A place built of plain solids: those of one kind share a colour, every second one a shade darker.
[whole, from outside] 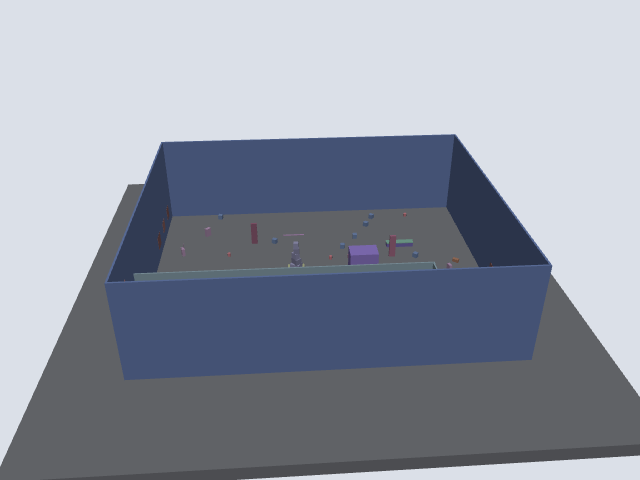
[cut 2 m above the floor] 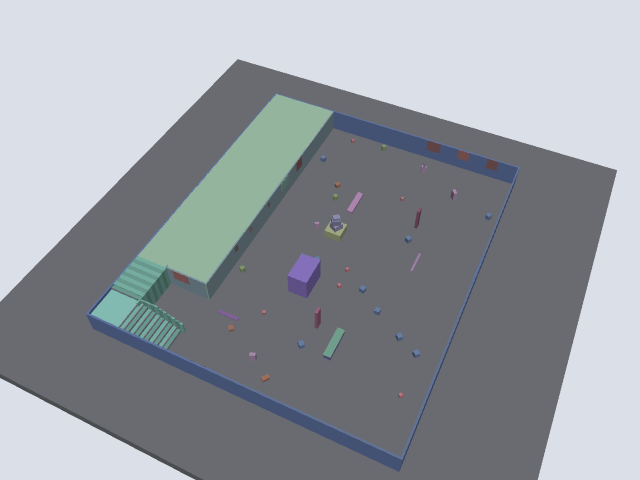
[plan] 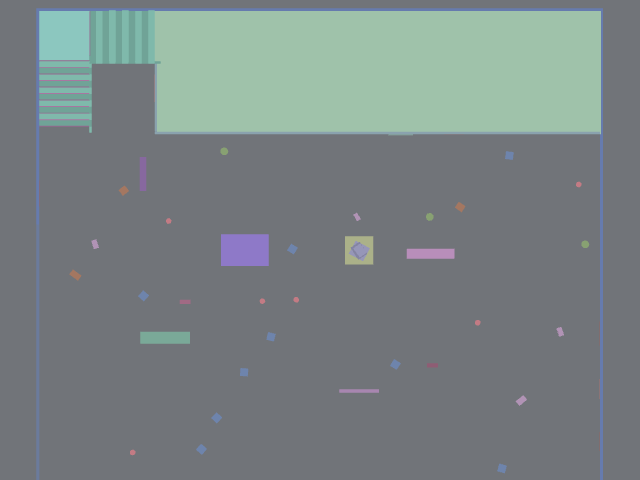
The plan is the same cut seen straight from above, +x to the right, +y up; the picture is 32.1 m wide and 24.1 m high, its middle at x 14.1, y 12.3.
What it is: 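A hall with a quarter-turn stair; 28.2 x 23.8 m, 7.9 m high; a stair 2.5 m broad of 11 risers along one side wall, a square landing in the rear corner, 11 risers along the rear wall, risers 0.159 m, goings 0.33 m, to an upper level 22.4 x 6.2 m at 3.50 m; guards 1.06 m over the upper level and every tread; the front glazed up to 2.94 m, a clerestory band over it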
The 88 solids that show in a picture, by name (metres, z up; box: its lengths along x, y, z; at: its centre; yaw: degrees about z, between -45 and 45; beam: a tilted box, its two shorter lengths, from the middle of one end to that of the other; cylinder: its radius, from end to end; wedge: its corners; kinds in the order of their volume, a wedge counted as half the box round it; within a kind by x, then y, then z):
{
 "upper_1": {"box": [22.41, 6.23, 3.55], "at": [17.0, 20.73, 1.72]},
 "wall_1": {"box": [0.15, 24.09, 7.98], "at": [-0.07, 11.89, 3.94]},
 "wall_2": {"box": [28.46, 0.15, 7.98], "at": [14.08, -0.07, 3.94]},
 "wall_3": {"box": [28.46, 0.15, 7.98], "at": [14.08, 23.86, 3.94]},
 "wall_4": {"box": [0.15, 24.09, 7.98], "at": [28.23, 11.89, 3.94]},
 "quarter_1": {"box": [2.57, 0.34, 0.21], "at": [1.24, 18.16, 0.05]},
 "quarter_2": {"box": [2.57, 0.34, 0.37], "at": [1.24, 18.49, 0.13]},
 "quarter_3": {"box": [2.57, 0.34, 0.53], "at": [1.24, 18.82, 0.21]},
 "quarter_4": {"box": [2.57, 0.34, 0.69], "at": [1.24, 19.14, 0.29]},
 "quarter_5": {"box": [2.57, 0.34, 0.84], "at": [1.24, 19.47, 0.37]},
 "quarter_6": {"box": [2.57, 0.34, 1.0], "at": [1.24, 19.8, 0.45]},
 "quarter_7": {"box": [2.57, 0.34, 1.16], "at": [1.24, 20.13, 0.53]},
 "quarter_8": {"box": [2.57, 0.34, 1.32], "at": [1.24, 20.45, 0.61]},
 "quarter_9": {"box": [2.57, 0.34, 1.48], "at": [1.24, 20.78, 0.69]},
 "quarter_10": {"box": [2.57, 0.34, 1.64], "at": [1.24, 21.11, 0.77]},
 "quarter_11": {"box": [0.34, 2.57, 1.96], "at": [2.69, 22.55, 0.93]},
 "quarter_12": {"box": [0.34, 2.57, 2.12], "at": [3.02, 22.55, 1.01]},
 "quarter_13": {"box": [0.33, 0.12, 2.38], "at": [3.34, 21.21, 1.14]},
 "quarter_14": {"box": [0.34, 2.57, 2.28], "at": [3.35, 22.55, 1.09]},
 "quarter_15": {"box": [0.33, 0.12, 2.54], "at": [3.67, 21.21, 1.22]},
 "quarter_16": {"box": [0.34, 2.57, 2.44], "at": [3.67, 22.55, 1.17]},
 "quarter_17": {"box": [0.33, 0.12, 2.69], "at": [4.0, 21.21, 1.3]},
 "quarter_18": {"box": [0.34, 2.57, 2.59], "at": [4.0, 22.55, 1.25]},
 "quarter_19": {"box": [0.33, 0.12, 2.85], "at": [4.32, 21.21, 1.38]},
 "quarter_20": {"box": [0.34, 2.57, 2.75], "at": [4.33, 22.55, 1.33]},
 "quarter_21": {"box": [0.33, 0.12, 3.01], "at": [4.65, 21.21, 1.46]},
 "quarter_22": {"box": [0.34, 2.57, 2.91], "at": [4.66, 22.55, 1.41]},
 "quarter_23": {"box": [0.33, 0.12, 3.17], "at": [4.98, 21.21, 1.54]},
 "quarter_24": {"box": [0.34, 2.57, 3.07], "at": [4.99, 22.55, 1.49]},
 "quarter_25": {"box": [0.33, 0.12, 3.33], "at": [5.31, 21.21, 1.61]},
 "quarter_26": {"box": [0.34, 2.57, 3.23], "at": [5.31, 22.55, 1.56]},
 "quarter_27": {"box": [0.33, 0.12, 3.49], "at": [5.64, 21.21, 1.69]},
 "quarter_28": {"box": [0.34, 2.57, 3.39], "at": [5.64, 22.55, 1.64]},
 "edge_1": {"box": [0.12, 3.42, 3.65], "at": [5.86, 19.44, 1.77]},
 "edge_2": {"box": [0.12, 3.42, 4.61], "at": [5.86, 19.44, 2.25]},
 "edge_3": {"box": [22.36, 0.12, 3.65], "at": [16.98, 17.67, 1.77]},
 "edge_4": {"box": [22.36, 0.12, 4.61], "at": [16.98, 17.67, 2.25]},
 "window_wall_1": {"box": [0.15, 13.08, 2.99], "at": [-0.07, 6.54, 1.45]},
 "window_wall_2": {"box": [14.57, 0.15, 2.99], "at": [7.29, -0.07, 1.45]},
 "window_wall_3": {"box": [10.59, 0.15, 2.99], "at": [22.86, -0.07, 1.45]},
 "landing_1": {"box": [2.58, 2.57, 1.8], "at": [1.24, 22.55, 0.85]},
 "kiosk_1": {"box": [2.4, 1.6, 2.35], "at": [10.33, 11.79, 1.12]},
 "centre_base_1": {"box": [1.42, 1.42, 0.77], "at": [16.07, 11.78, 0.34]},
 "ottoman_1": {"box": [0.4, 0.4, 0.47], "at": [5.24, 9.5, 0.18], "yaw": -40.8},
 "ottoman_2": {"box": [0.4, 0.4, 0.47], "at": [8.15, 1.79, 0.18], "yaw": -41.4},
 "ottoman_3": {"box": [0.4, 0.4, 0.47], "at": [8.92, 3.37, 0.18], "yaw": -43.2},
 "ottoman_4": {"box": [0.4, 0.4, 0.47], "at": [10.29, 5.66, 0.18], "yaw": -4.0},
 "ottoman_5": {"box": [0.4, 0.4, 0.47], "at": [11.64, 7.44, 0.18], "yaw": -13.1},
 "ottoman_6": {"box": [0.4, 0.4, 0.47], "at": [12.72, 11.85, 0.18], "yaw": -31.3},
 "ottoman_7": {"box": [0.4, 0.4, 0.47], "at": [17.89, 6.05, 0.18], "yaw": -32.1},
 "ottoman_8": {"box": [0.4, 0.4, 0.47], "at": [23.24, 0.83, 0.18], "yaw": -15.8},
 "ottoman_9": {"box": [0.4, 0.4, 0.47], "at": [23.61, 16.54, 0.18], "yaw": -8.1},
 "centre_1": {"box": [0.55, 0.73, 0.51], "at": [16.05, 11.76, 1.49], "yaw": 32.3},
 "centre_2": {"box": [0.81, 0.74, 0.51], "at": [16.08, 11.75, 0.98], "yaw": -28.3},
 "centre_3": {"box": [0.43, 0.57, 0.51], "at": [16.11, 11.77, 2.0], "yaw": 35.5},
 "bench_1": {"box": [2.44, 0.54, 0.43], "at": [6.32, 7.39, 0.17]},
 "pylon_1": {"box": [0.55, 0.22, 2.15], "at": [7.33, 9.19, 1.02]},
 "pylon_2": {"box": [0.55, 0.22, 2.15], "at": [19.75, 6.0, 1.02]},
 "suitcase_1": {"box": [0.27, 0.45, 0.77], "at": [2.81, 12.09, 0.33], "yaw": 18.0},
 "suitcase_2": {"box": [0.5, 0.3, 0.85], "at": [24.21, 4.24, 0.38], "yaw": 39.2},
 "suitcase_3": {"box": [0.27, 0.45, 0.77], "at": [26.16, 7.69, 0.33], "yaw": 19.1},
 "bench_upholstered_1": {"box": [2.4, 0.5, 0.25], "at": [19.66, 11.61, 0.33]},
 "drum_1": {"cylinder": 0.2, "from": [9.29, 16.75, 0.0], "to": [9.29, 16.75, 0.46]},
 "drum_2": {"cylinder": 0.2, "from": [19.61, 13.46, 0.0], "to": [19.61, 13.46, 0.46]},
 "drum_3": {"cylinder": 0.2, "from": [27.42, 12.09, 0.0], "to": [27.42, 12.09, 0.46]},
 "hung_picture_1": {"box": [0.025, 1.37, 1.08], "at": [5.78, 19.91, 1.55]},
 "hung_picture_2": {"box": [1.02, 0.025, 1.29], "at": [20.85, 17.59, 1.55]},
 "hung_picture_3": {"box": [0.025, 0.96, 1.2], "at": [28.14, 2.18, 1.55]},
 "hung_picture_4": {"box": [0.025, 1.03, 1.08], "at": [28.14, 4.82, 1.55]},
 "hung_picture_5": {"box": [0.025, 1.2, 1.25], "at": [28.14, 7.62, 1.55]},
 "box_cardboard_1": {"box": [0.54, 0.31, 0.33], "at": [1.82, 10.54, 0.12], "yaw": -36.2},
 "box_cardboard_2": {"box": [0.4, 0.37, 0.34], "at": [4.25, 14.78, 0.12], "yaw": 40.0},
 "box_cardboard_3": {"box": [0.42, 0.36, 0.35], "at": [21.14, 13.96, 0.12], "yaw": -34.3},
 "bench_top_1": {"box": [2.5, 0.6, 0.07], "at": [6.32, 7.39, 0.41]},
 "stack_1": {"box": [0.32, 1.71, 0.11], "at": [5.21, 15.61, 0.0]},
 "hung_pinboard_1": {"box": [1.24, 0.044, 0.92], "at": [18.16, 17.58, 1.45]},
 "strip_1": {"box": [2.0, 0.18, 0.08], "at": [16.07, 4.72, -0.01]},
 "quarter_nose_1": {"box": [2.52, 0.05, 0.003], "at": [1.26, 18.02, 0.16]},
 "quarter_nose_2": {"box": [2.52, 0.05, 0.003], "at": [1.26, 18.34, 0.32]},
 "quarter_nose_3": {"box": [2.52, 0.05, 0.003], "at": [1.26, 18.67, 0.48]},
 "quarter_nose_4": {"box": [2.52, 0.05, 0.003], "at": [1.26, 19.0, 0.64]},
 "quarter_nose_5": {"box": [2.52, 0.05, 0.003], "at": [1.26, 19.33, 0.8]},
 "quarter_nose_6": {"box": [2.52, 0.05, 0.003], "at": [1.26, 19.66, 0.96]},
 "quarter_nose_7": {"box": [2.52, 0.05, 0.003], "at": [1.26, 20.31, 1.27]},
 "quarter_nose_8": {"box": [2.52, 0.05, 0.003], "at": [1.26, 20.64, 1.43]},
 "quarter_nose_9": {"box": [2.52, 0.05, 0.003], "at": [1.26, 20.97, 1.59]},
 "quarter_nose_10": {"box": [2.52, 0.05, 0.003], "at": [1.26, 21.3, 1.75]},
 "quarter_nose_11": {"box": [0.05, 2.52, 0.003], "at": [2.54, 22.53, 1.91]}
}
